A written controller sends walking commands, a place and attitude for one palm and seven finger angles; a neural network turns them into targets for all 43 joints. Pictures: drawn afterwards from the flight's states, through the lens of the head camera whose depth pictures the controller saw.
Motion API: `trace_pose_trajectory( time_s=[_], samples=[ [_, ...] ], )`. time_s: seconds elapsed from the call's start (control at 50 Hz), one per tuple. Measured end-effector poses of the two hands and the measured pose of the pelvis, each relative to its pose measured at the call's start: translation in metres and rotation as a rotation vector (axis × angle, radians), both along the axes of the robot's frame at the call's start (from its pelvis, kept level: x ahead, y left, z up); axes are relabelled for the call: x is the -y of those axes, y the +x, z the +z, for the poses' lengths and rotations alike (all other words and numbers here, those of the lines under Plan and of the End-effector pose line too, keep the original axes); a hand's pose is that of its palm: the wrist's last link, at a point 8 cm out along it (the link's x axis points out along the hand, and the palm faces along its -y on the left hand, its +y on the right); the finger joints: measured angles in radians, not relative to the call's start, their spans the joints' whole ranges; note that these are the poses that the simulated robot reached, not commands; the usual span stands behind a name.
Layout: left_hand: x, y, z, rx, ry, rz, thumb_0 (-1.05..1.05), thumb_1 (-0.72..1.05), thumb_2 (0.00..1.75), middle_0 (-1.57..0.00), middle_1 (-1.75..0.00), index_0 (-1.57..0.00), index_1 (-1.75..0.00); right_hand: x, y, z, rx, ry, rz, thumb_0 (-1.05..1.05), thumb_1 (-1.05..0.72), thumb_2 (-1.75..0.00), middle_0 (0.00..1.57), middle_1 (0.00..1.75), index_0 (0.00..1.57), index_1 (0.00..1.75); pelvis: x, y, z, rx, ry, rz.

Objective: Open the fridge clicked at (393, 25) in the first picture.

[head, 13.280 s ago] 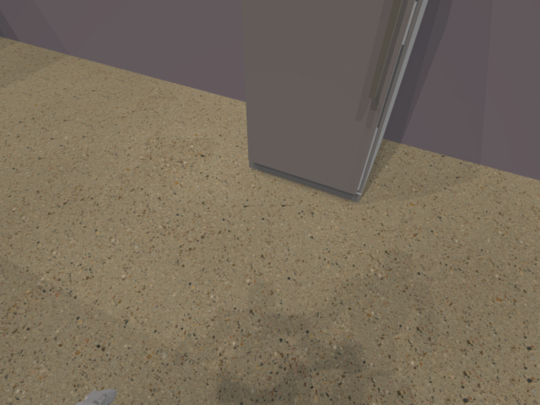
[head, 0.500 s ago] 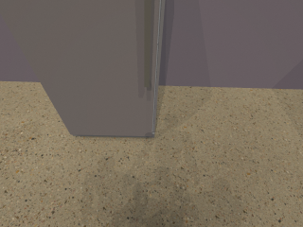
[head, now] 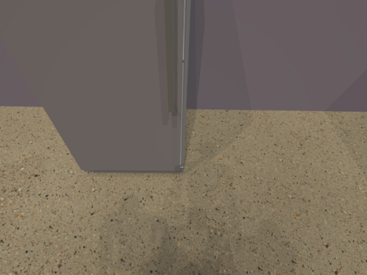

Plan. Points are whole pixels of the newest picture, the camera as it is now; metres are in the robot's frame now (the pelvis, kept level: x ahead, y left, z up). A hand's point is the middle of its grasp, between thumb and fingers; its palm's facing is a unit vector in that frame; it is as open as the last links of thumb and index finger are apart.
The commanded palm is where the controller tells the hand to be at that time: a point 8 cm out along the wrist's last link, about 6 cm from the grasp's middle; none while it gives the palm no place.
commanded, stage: look again from close up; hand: right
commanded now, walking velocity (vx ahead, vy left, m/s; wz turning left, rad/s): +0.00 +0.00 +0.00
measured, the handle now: (170, 49) +0.75 +0.08 +0.11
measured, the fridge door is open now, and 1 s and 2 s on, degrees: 0 0 0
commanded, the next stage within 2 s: shuffle to correct the standing spot in 0.82 s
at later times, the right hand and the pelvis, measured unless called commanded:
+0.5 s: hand out of the picture +0.00 -0.15 -0.18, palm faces +0.04 +0.98 -0.17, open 7.3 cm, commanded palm none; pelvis +0.02 +0.01 +0.00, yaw +0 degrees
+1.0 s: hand out of the picture +0.01 -0.13 -0.18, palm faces +0.05 +0.99 -0.15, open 7.4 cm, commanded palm none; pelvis +0.04 +0.02 +0.00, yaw +0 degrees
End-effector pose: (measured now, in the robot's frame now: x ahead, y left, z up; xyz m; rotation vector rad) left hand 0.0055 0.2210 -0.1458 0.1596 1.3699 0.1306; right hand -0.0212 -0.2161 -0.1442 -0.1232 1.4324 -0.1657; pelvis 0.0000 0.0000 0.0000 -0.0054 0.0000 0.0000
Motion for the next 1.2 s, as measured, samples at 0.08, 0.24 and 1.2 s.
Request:
trace_pose_trajectory(
  time_s=[0.08, 0.24, 1.2],
  samples=[
    [0.007, -0.009, -0.001, -0.033, -0.016, 0.010, 0.00, 0.92, 0.89, -0.20, -0.30, -0.20, -0.30, -0.006, 0.003, -0.001, -0.006, 0.013, 0.003, 0.01, -0.91, -0.89, 0.20, 0.30, 0.20, 0.30, -0.001, 0.004, 0.000, 0.001, 0.000, 0.001],
    [0.020, -0.019, -0.004, -0.070, -0.048, 0.034, 0.00, 0.91, 0.89, -0.20, -0.30, -0.20, -0.30, -0.011, 0.015, -0.002, 0.000, 0.011, 0.008, 0.02, -0.92, -0.89, 0.20, 0.30, 0.20, 0.30, -0.003, 0.013, 0.000, 0.005, 0.001, 0.002],
    [-0.016, -0.018, -0.016, -0.161, -0.047, 0.131, 0.00, 0.91, 0.89, -0.20, -0.30, -0.20, -0.30, -0.044, 0.061, -0.012, -0.065, 0.015, 0.038, 0.01, -0.91, -0.89, 0.19, 0.30, 0.20, 0.30, -0.044, 0.066, -0.015, -0.019, -0.035, 0.026]
  ],
)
